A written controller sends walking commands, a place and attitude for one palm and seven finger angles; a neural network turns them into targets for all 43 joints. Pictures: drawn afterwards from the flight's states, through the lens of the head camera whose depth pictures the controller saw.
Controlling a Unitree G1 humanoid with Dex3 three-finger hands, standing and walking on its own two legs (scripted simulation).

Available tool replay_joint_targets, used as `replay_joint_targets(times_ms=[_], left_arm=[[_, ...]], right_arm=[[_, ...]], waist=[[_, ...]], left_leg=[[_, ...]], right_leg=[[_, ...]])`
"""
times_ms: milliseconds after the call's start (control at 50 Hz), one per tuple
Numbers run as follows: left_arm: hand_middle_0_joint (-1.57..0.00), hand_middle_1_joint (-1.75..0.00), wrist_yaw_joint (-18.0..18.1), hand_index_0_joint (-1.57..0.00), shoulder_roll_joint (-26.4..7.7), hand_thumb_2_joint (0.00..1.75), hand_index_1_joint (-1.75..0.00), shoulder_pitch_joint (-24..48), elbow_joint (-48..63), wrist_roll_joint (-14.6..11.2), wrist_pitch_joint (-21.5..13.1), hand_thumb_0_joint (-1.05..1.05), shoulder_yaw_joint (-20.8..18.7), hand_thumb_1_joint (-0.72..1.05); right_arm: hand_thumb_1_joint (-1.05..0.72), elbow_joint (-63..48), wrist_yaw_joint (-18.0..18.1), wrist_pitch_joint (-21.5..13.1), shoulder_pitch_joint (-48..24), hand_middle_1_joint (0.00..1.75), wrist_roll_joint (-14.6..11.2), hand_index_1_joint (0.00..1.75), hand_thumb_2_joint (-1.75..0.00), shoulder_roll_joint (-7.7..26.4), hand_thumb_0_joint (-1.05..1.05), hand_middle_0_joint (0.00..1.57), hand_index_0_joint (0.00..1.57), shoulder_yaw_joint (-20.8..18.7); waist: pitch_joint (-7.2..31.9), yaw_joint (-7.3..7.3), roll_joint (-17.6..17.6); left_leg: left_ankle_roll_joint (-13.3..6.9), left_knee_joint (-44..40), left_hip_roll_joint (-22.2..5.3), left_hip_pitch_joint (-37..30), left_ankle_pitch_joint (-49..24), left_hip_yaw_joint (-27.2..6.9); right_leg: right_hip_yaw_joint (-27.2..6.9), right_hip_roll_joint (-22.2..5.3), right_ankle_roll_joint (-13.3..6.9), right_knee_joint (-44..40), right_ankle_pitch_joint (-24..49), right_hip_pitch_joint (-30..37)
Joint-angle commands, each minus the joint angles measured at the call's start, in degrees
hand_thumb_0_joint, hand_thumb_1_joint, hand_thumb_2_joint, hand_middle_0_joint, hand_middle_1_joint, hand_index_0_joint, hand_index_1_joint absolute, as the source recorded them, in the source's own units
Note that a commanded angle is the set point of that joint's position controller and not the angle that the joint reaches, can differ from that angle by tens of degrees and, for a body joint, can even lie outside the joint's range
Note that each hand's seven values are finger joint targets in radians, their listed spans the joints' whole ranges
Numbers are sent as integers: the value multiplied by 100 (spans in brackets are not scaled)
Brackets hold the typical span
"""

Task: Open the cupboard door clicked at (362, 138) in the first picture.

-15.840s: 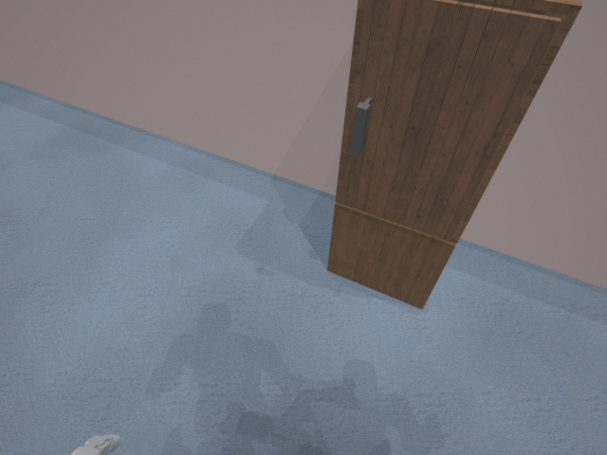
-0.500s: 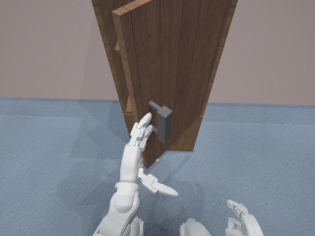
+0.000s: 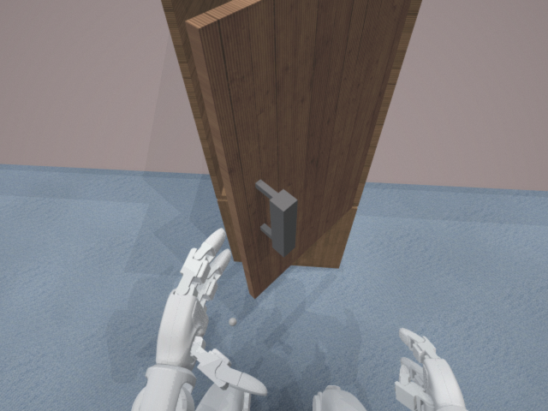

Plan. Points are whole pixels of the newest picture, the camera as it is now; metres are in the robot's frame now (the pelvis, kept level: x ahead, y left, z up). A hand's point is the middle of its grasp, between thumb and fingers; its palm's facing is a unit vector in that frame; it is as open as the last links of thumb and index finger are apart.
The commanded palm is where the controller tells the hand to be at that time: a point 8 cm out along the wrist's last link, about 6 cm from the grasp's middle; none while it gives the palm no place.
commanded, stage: slide the hand sideways off the handle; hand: left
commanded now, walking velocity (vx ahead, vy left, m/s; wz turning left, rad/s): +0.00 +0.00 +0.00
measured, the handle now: (273, 217) +0.38 +0.02 +0.06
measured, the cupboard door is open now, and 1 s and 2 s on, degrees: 50 50 50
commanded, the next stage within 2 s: draw the hand back to the body in 0.04 s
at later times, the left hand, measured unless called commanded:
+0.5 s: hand (178, 322) +0.21 +0.11 +0.11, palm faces -0.07 -1.00 -0.05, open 16.3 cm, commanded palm +0.19 +0.18 +0.12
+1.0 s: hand (43, 297) +0.21 +0.22 +0.18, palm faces +0.22 -0.91 -0.34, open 13.2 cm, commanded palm +0.17 +0.27 +0.21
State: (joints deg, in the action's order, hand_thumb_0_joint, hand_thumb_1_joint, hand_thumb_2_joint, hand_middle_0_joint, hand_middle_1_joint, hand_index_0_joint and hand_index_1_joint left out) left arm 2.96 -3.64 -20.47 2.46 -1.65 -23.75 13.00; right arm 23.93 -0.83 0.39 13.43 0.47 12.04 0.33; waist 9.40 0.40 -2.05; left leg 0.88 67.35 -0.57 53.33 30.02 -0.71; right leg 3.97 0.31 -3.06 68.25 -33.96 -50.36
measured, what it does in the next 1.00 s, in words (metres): rises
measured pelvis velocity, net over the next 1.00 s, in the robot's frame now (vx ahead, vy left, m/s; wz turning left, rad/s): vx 0.02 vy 0.03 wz -0.01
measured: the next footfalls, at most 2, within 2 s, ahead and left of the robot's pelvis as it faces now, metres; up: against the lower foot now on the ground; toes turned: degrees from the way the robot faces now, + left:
none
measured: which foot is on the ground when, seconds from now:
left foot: down 0.00-1.00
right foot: down 0.00-1.00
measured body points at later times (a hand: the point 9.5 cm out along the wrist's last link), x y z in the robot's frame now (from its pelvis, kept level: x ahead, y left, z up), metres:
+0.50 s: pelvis +0.01 +0.01 +0.03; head +0.04 -0.01 +0.47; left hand +0.21 +0.17 +0.12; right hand +0.18 -0.22 -0.05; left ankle +0.03 +0.13 -0.64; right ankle -0.01 -0.09 -0.64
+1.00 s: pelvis +0.02 +0.03 +0.07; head +0.01 +0.01 +0.52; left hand +0.19 +0.27 +0.20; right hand +0.20 -0.19 +0.00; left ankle +0.03 +0.13 -0.64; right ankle -0.01 -0.09 -0.64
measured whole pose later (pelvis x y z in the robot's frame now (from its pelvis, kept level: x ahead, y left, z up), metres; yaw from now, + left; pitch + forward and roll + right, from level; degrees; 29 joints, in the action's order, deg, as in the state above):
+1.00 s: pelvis +0.02 +0.03 +0.07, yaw +0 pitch +2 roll -1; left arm 6.8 -17.4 -32.1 24.0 -2.6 -1.2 -4.7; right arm 27.2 6.7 -3.0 15.3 -1.4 12.4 4.0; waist 4.7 -2.0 -3.7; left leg -1.2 41.1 0.1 21.6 21.2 0.4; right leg 2.6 0.3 -0.6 39.2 -23.0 -17.9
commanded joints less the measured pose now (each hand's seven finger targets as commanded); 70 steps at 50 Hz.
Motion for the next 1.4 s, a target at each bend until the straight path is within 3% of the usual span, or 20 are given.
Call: replay_joint_targets(times_ms=[0, 80, 120, 180, 240, 260, 320, 380, 540, 620, 640, 680, 720, 760, 840, 860, 1060, 1260, 1320, 1380], left_arm=[[-15, -30, -162, -15, -139, 30, -30, 182, 1507, -153, -469, 0, -238, -50], [-15, -30, -218, -15, -16, 30, -30, 542, 1623, -180, -551, 0, -21, -50], [-15, -30, -230, -15, -128, 30, -30, 356, 1500, -172, -483, 0, -117, -50], [-15, -30, -200, -15, -668, 30, -30, 73, 2165, -223, -314, 0, -645, -50], [-15, -30, -209, -15, -739, 30, -30, -405, 2253, -370, 38, 0, -869, -50], [-15, -30, -255, -15, -595, 30, -30, -469, 2363, -420, 117, 0, -721, -50], [-15, -30, -392, -15, -611, 30, -30, -600, 2394, -556, 283, 0, -768, -50], [-15, -30, -561, -15, -690, 30, -30, -583, 2413, -579, 319, 0, -783, -50], [-15, -30, -780, -15, -1282, 32, -30, -913, 3006, -893, 415, 0, -1600, -47], [-16, -30, -954, -16, -1344, 37, -30, -918, 3072, -1074, 606, 0, -1773, -32], [-16, -30, -396, -16, -2027, 39, -30, -1199, 3179, -371, 1020, 0, -1806, -29], [-16, -30, -17, -16, -1502, 42, -30, -1242, 3420, -221, 1427, 0, -1457, -22], [-16, -30, 181, -16, -1703, 45, -30, -1245, 3390, -119, 1663, 0, -1675, -15], [-16, -30, 276, -16, -1687, 48, -30, -1076, 3345, -95, 1784, 0, -1674, -8], [-17, -30, 471, -17, -2047, 54, -30, -775, 3481, -59, 1845, 0, -2137, 6], [-17, -30, 489, -17, -1976, 55, -30, -773, 3465, -56, 1852, 0, -2127, 9], [-18, -30, 523, -18, -2245, 70, -30, -732, 3411, -140, 1814, 0, -2902, 44], [-20, -30, 555, -20, -2667, 86, -30, -309, 3534, -204, 1650, 0, -3782, 80], [-20, -30, 560, -20, -2813, 90, -30, -162, 3470, -241, 1621, 0, -4063, 90], [-20, -30, 469, -20, -2335, 90, -30, -369, 3048, -266, 1665, 0, -3649, 90]], right_arm=[[-90, -926, 85, -346, -267, 30, -1, 30, -90, 519, 0, 20, 20, -225], [-90, -854, 121, -478, -210, 30, 3, 30, -90, 549, 0, 20, 20, -241], [-90, -871, 137, -498, -183, 30, -8, 30, -90, 571, 0, 20, 20, -245], [-90, -1009, 169, -445, -120, 30, -36, 30, -90, 563, 0, 20, 20, -257], [-90, -1106, 209, -358, -96, 30, -117, 30, -90, 556, 0, 20, 20, -213], [-90, -1147, 216, -363, -127, 30, -142, 30, -90, 536, 0, 20, 20, -192], [-90, -1141, 274, -373, -63, 30, -164, 30, -90, 588, 0, 20, 20, -167], [-90, -1129, 313, -446, -62, 30, -169, 30, -90, 652, 0, 20, 20, -146], [-90, -1145, 362, -595, -94, 30, -224, 30, -90, 661, 0, 20, 20, -152], [-90, -1112, 395, -659, -143, 30, -291, 30, -90, 679, 0, 20, 20, -121], [-90, -1147, 588, -522, -114, 30, -254, 30, -90, 653, 0, 20, 20, -163], [-90, -1148, 680, -466, -90, 30, -221, 30, -90, 559, 0, 20, 20, -48], [-90, -1065, 737, -416, -94, 30, -198, 30, -90, 600, 0, 20, 20, -42], [-90, -1010, 772, -425, -198, 30, -181, 30, -90, 623, 0, 20, 20, 9], [-90, -836, 830, -538, -351, 30, -158, 30, -90, 632, 0, 20, 20, 72], [-90, -789, 834, -565, -378, 30, -166, 30, -90, 600, 0, 20, 20, 89], [-90, -302, 735, -835, -681, 30, -124, 30, -90, 616, 0, 20, 20, 81], [-90, 41, 665, -962, -825, 30, -103, 30, -90, 665, 0, 20, 20, -17], [-90, 114, 647, -959, -876, 30, -102, 30, -90, 684, 0, 20, 20, -52], [-90, 160, 590, -917, -879, 30, -102, 30, -90, 717, 0, 20, 20, -83]], waist=[[1205, 131, 505], [1291, 259, 470], [1248, 214, 501], [1813, -49, 297], [1582, -67, 485], [1391, -10, 391], [960, 120, 676], [609, 174, 480], [763, -44, 148], [487, -4, 142], [584, -282, 138], [198, -131, -210], [153, -142, 108], [-107, -103, 241], [-103, -191, 28], [-199, -177, 13], [-521, -302, 0], [-498, -387, -327], [-550, -407, -219], [-805, -352, -48]], left_leg=[[-211, -536, 200, -661, -1142, -6], [-236, -393, 179, -655, -1065, -72], [-224, -395, 170, -588, -999, -67], [-236, -639, 183, -968, -1359, -5], [-243, -929, 188, -1148, -1479, 8], [-240, -999, 192, -1209, -1409, 40], [-245, -1162, 185, -1260, -1203, -4], [-258, -1294, 176, -1428, -1152, -34], [-261, -1654, 170, -1935, -1447, -39], [-248, -1831, 147, -2093, -1421, -40], [-250, -2118, 43, -2340, -1575, 10], [-270, -2305, 49, -2652, -1721, 43], [-278, -2433, 12, -2832, -1857, 25], [-286, -2667, 1, -2963, -1766, -8], [-283, -3050, 11, -3393, -1696, -38], [-272, -3151, -10, -3493, -1705, -47], [-227, -3892, -49, -4098, -2371, -24], [-164, -4357, -89, -4591, -2796, -3], [-162, -4440, -82, -4634, -2812, 22], [-174, -4535, -103, -4643, -2731, 25]], right_leg=[[-567, -92, 233, -1227, 2237, 887], [-533, -72, 226, -1147, 1957, 601], [-559, -73, 225, -1182, 1833, 594], [-584, -71, 206, -1252, 2244, 1223], [-502, -32, 246, -1504, 2501, 1585], [-501, -45, 284, -1610, 2504, 1552], [-449, -35, 335, -1871, 2262, 1542], [-360, 2, 295, -1970, 1993, 1380], [-268, 63, 240, -2175, 2095, 1847], [-211, 92, 272, -2356, 2082, 1862], [-509, -109, 190, -2709, 2173, 2115], [-340, -100, 209, -2852, 2206, 2101], [-276, -75, 232, -2971, 2332, 2237], [-232, -65, 241, -3168, 2170, 2361], [-211, -70, 205, -3504, 1990, 2698], [-186, -70, 208, -3540, 1973, 2722], [-134, -56, 211, -4119, 2602, 3608], [-150, -22, 187, -4499, 2867, 4138], [-156, -2, 191, -4596, 2931, 4204], [-138, -1, 218, -4694, 2854, 4149]])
